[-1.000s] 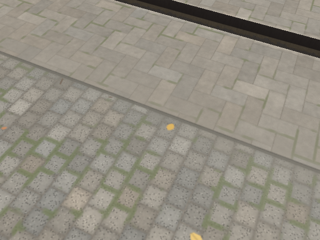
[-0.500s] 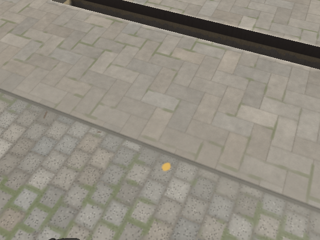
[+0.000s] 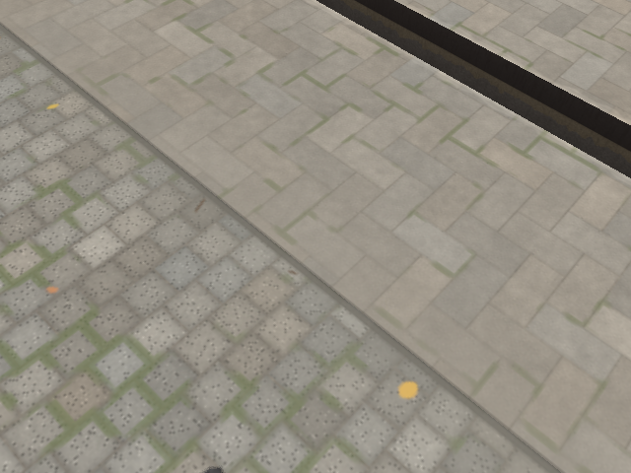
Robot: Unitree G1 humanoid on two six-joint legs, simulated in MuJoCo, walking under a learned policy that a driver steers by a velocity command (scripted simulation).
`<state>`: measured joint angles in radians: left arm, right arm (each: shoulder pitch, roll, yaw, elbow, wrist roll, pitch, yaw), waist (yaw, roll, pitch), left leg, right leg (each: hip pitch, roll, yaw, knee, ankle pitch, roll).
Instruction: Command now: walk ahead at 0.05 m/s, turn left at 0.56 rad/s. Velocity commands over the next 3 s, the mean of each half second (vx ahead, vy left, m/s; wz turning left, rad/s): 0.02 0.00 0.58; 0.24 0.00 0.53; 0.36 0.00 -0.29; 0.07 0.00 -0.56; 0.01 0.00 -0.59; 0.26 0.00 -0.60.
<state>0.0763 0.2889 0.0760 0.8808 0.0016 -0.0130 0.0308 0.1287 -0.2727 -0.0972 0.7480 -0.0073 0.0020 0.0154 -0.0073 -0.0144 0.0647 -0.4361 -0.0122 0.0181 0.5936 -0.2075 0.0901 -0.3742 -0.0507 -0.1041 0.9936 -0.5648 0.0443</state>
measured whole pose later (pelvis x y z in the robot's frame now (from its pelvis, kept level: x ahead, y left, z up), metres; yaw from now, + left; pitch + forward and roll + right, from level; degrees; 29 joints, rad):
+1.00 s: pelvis +0.07 +0.06 +0.02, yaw +34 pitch +2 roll -1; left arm 0.21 0.33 0.08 0.79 -0.01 -0.08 -0.04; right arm 0.34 -0.26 -0.05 0.67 0.01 -0.04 0.02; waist 0.00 -0.05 -0.01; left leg -0.16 -0.03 0.01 0.41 -0.30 0.05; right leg -0.56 -0.09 -0.03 1.10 -0.29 -0.01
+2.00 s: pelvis +0.38 +0.25 +0.01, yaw +2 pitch +2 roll -1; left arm 0.16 0.34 0.09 0.64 -0.02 0.07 0.01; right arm 0.18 -0.26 -0.05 0.64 -0.02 0.00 -0.04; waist -0.01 -0.04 0.04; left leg -0.32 0.04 0.01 0.48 -0.20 -0.01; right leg -0.54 0.04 0.05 1.10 -0.43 0.09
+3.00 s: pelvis +0.46 +0.18 +0.01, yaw -33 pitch +2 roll +1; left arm 0.18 0.30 0.08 0.61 -0.02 0.00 -0.03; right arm 0.36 -0.28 -0.07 0.76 0.00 -0.07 -0.01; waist -0.08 -0.03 0.01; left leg 0.01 0.04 0.12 0.27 -0.31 -0.02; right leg -0.66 -0.07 0.04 0.86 -0.13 0.05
